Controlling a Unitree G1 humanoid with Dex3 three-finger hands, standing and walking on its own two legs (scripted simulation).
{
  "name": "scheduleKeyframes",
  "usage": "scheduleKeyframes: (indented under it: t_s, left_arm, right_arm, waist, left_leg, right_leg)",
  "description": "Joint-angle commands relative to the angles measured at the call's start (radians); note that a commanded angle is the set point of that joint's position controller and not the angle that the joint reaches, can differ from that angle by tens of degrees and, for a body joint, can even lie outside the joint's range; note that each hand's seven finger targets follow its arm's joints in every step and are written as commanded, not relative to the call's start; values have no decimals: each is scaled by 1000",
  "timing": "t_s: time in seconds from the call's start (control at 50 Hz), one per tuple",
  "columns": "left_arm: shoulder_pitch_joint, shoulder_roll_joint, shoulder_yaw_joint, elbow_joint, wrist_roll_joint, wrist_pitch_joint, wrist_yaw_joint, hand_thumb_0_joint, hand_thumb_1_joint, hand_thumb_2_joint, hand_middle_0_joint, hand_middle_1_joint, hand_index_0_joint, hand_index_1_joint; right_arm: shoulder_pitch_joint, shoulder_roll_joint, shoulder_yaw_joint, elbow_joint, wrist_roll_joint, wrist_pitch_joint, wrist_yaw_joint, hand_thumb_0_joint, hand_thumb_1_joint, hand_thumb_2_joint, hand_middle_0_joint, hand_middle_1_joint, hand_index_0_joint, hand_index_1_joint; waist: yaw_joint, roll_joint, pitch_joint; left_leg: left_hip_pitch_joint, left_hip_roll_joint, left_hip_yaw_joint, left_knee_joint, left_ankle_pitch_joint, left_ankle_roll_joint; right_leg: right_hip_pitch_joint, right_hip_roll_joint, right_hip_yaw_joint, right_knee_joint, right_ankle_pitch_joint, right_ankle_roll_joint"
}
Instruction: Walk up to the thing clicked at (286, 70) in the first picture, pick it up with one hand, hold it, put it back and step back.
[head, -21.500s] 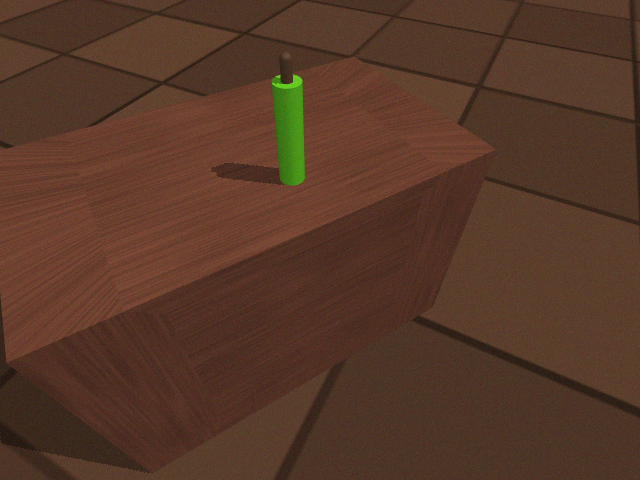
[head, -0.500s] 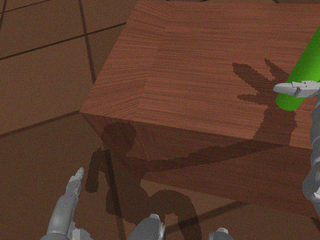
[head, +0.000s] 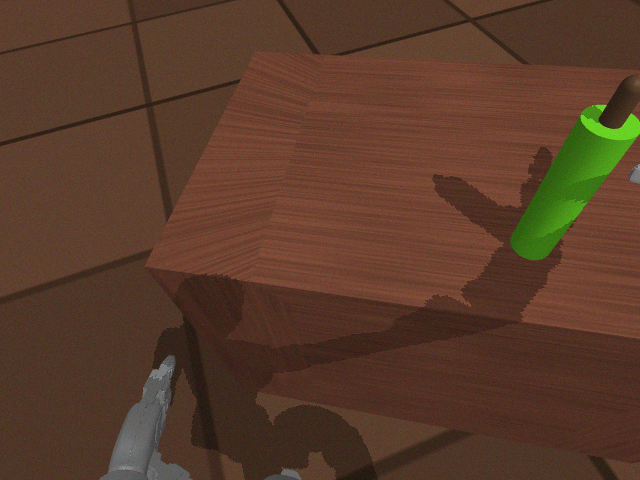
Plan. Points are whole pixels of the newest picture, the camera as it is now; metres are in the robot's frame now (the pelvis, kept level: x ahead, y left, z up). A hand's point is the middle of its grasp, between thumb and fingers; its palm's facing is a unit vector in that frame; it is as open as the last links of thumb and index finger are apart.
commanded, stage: sink last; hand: right
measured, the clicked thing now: (572, 180) +0.49 -0.21 +0.10
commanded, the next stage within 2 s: home in 1.28 s
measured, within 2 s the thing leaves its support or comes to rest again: neither
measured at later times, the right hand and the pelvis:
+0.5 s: hand out of the picture +0.37 -0.33 +0.11, palm faces +0.37 +0.85 -0.36, open 17.4 cm; pelvis +0.04 -0.01 +0.02, yaw -1 degrees
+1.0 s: hand out of the picture +0.18 -0.24 +0.13, palm faces +0.39 +0.85 -0.36, open 17.6 cm; pelvis +0.01 +0.02 +0.03, yaw -3 degrees
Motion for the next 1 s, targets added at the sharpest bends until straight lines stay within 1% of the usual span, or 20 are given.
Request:
scheduleKeyframes:
  t_s: [0.0, 0.04, 0.08, 0.12, 0.16, 0.2, 0.24, 0.3, 0.36, 0.4, 0.48, 0.54, 0.58, 0.62, 0.64, 0.72, 0.74, 0.8, 0.84, 0.98]
  left_arm:
    - [99, 142, 90, -105, -9, -17, -18, 0, -539, 43, -60, -44, -57, -47]
    - [90, 182, 132, -111, -10, -10, -29, 0, -525, 36, -55, -43, -55, -42]
    - [109, 192, 145, -54, -14, 0, -43, 0, -526, 57, -56, -54, -61, -49]
    - [-14, 188, 138, -127, -26, -6, -48, 0, -520, 51, -54, -50, -60, -42]
    - [-105, 172, 111, -188, -34, -10, -45, 0, -531, 54, -54, -45, -57, -42]
    - [-44, 134, 87, -123, -37, -9, -43, 0, -542, 62, -53, -43, -52, -44]
    - [-9, 163, 122, -98, -34, -11, -39, 0, -541, 65, -53, -42, -50, -44]
    - [77, 130, 107, -70, -36, -5, -48, 0, -539, 62, -54, -44, -52, -45]
    - [101, 105, 103, -36, -49, 13, -55, 0, -539, 60, -55, -44, -53, -45]
    - [108, 139, 149, 7, -54, 29, -53, 0, -544, 61, -57, -44, -53, -47]
    - [55, 156, 199, 61, -57, 54, -38, 0, -544, 61, -55, -46, -52, -49]
    - [-14, 176, 231, 20, -49, 53, -6, 0, -547, 62, -54, -45, -49, -49]
    - [-57, 178, 239, -8, -43, 45, 20, 0, -544, 56, -54, -44, -50, -47]
    - [-85, 135, 208, -61, -41, 39, 40, 0, -541, 51, -53, -42, -50, -44]
    - [-81, 135, 209, -69, -39, 36, 50, 0, -539, 52, -52, -43, -50, -45]
    - [50, 43, 141, -57, -39, 39, 51, 0, -526, 48, -52, -47, -52, -45]
    - [58, 54, 157, -93, -40, 37, 51, 0, -517, 41, -50, -47, -54, -42]
    - [115, 53, 169, -76, -44, 36, 35, 0, -515, 42, -52, -51, -56, -46]
    - [105, 94, 233, -79, -44, 34, 35, 0, -513, 43, -52, -53, -56, -48]
    - [-4, 120, 272, -27, -28, -11, 50, 0, -517, 36, -55, -49, -59, -45]
  right_arm:
    - [-322, -345, -27, -226, -41, 0, -71, 0, 498, -43, 64, 56, 67, 56]
    - [-381, -449, -78, -370, -53, 5, -100, 0, 547, -34, 62, 57, 64, 57]
    - [-285, -454, -95, -346, -61, 23, -125, 0, 541, -47, 61, 53, 56, 53]
    - [-273, -449, -114, -424, -57, 17, -153, 0, 559, -43, 62, 52, 55, 52]
    - [-244, -373, -88, -463, -48, 12, -175, 0, 546, -46, 63, 51, 55, 51]
    - [-99, -258, -39, -405, -38, 17, -189, 0, 554, -48, 61, 52, 54, 52]
    - [4, -210, -22, -461, -26, 22, -195, 0, 565, -48, 59, 53, 54, 53]
    - [231, -122, 0, -609, 4, 42, -189, 0, 553, -49, 60, 53, 54, 53]
    - [445, -47, 16, -871, 47, 72, -184, 0, 536, -51, 61, 53, 55, 53]
    - [551, -10, 26, -1050, 67, 94, -188, 0, 523, -53, 62, 52, 55, 52]
    - [762, 15, -19, -1397, 91, 107, -218, 0, 532, -51, 61, 52, 54, 52]
    - [878, 63, -30, -1627, 101, 97, -247, 0, 556, -48, 58, 53, 53, 54]
    - [993, 88, -41, -1672, 100, 90, -268, 0, 557, -47, 57, 54, 52, 54]
    - [1078, 190, 19, -1733, 102, 75, -272, 0, 565, -47, 55, 55, 52, 55]
    - [1139, 199, 11, -1755, 102, 68, -276, 0, 570, -47, 54, 55, 52, 56]
    - [1371, 309, 68, -1768, 99, 45, -259, 0, 583, -48, 51, 58, 51, 58]
    - [1408, 324, 74, -1804, 102, 36, -252, 0, 596, -45, 50, 58, 51, 59]
    - [1525, 315, 40, -1848, 110, 26, -241, 0, 581, -48, 50, 59, 52, 59]
    - [1542, 310, 26, -1884, 116, 15, -233, 0, 579, -49, 50, 60, 52, 60]
    - [1475, 304, 8, -1857, 108, -17, -244, 0, 549, -53, 50, 60, 53, 60]
  waist:
    - [-12, -93, -323]
    - [-45, -146, -462]
    - [-66, -158, -444]
    - [-97, -171, -526]
    - [-113, -161, -544]
    - [-113, -176, -463]
    - [-115, -196, -453]
    - [-139, -187, -402]
    - [-168, -160, -307]
    - [-167, -157, -255]
    - [-187, -125, -187]
    - [-190, -99, -202]
    - [-202, -63, -168]
    - [-198, -20, -142]
    - [-208, -12, -136]
    - [-206, 5, -32]
    - [-202, 34, -24]
    - [-215, 4, 28]
    - [-201, -10, 61]
    - [-196, 11, 131]
  left_leg:
    - [179, -16, 7, -138, 266, 14]
    - [246, -11, 2, -128, 358, 16]
    - [282, -13, 13, -118, 435, 26]
    - [336, -16, 18, -116, 471, 31]
    - [363, -18, 21, -128, 443, 33]
    - [329, -23, 29, -143, 438, 37]
    - [291, -31, 39, -148, 443, 43]
    - [302, -32, 47, -161, 462, 48]
    - [342, -21, 46, -179, 458, 46]
    - [322, -30, 59, -189, 406, 49]
    - [370, -14, 53, -210, 364, 45]
    - [404, -15, 58, -202, 362, 41]
    - [436, -12, 60, -205, 339, 36]
    - [449, 0, 51, -212, 327, 27]
    - [455, 7, 46, -216, 319, 24]
    - [434, 18, 45, -233, 311, 15]
    - [434, 19, 48, -235, 311, 11]
    - [425, 25, 46, -246, 304, 10]
    - [393, 22, 47, -254, 244, 12]
    - [323, 26, 44, -288, 19, 16]
  right_leg:
    - [288, 45, -27, -144, 271, -19]
    - [367, 49, -33, -137, 367, -14]
    - [372, 50, -30, -137, 464, -2]
    - [416, 43, -23, -141, 546, 8]
    - [439, 40, -25, -158, 529, 13]
    - [454, 34, -25, -166, 566, 17]
    - [518, 20, -15, -161, 674, 25]
    - [543, 16, -14, -170, 742, 24]
    - [500, 28, -26, -209, 674, 12]
    - [521, 17, -20, -235, 664, 17]
    - [504, 27, -28, -268, 529, 6]
    - [545, 20, -14, -277, 535, 9]
    - [519, 25, -10, -292, 487, 7]
    - [505, 37, -22, -291, 412, -4]
    - [503, 42, -28, -291, 391, -8]
    - [480, 58, -49, -298, 368, -14]
    - [477, 59, -52, -298, 363, -18]
    - [452, 70, -61, -313, 344, -18]
    - [444, 70, -58, -327, 288, -20]
    - [429, 66, -31, -357, 79, -25]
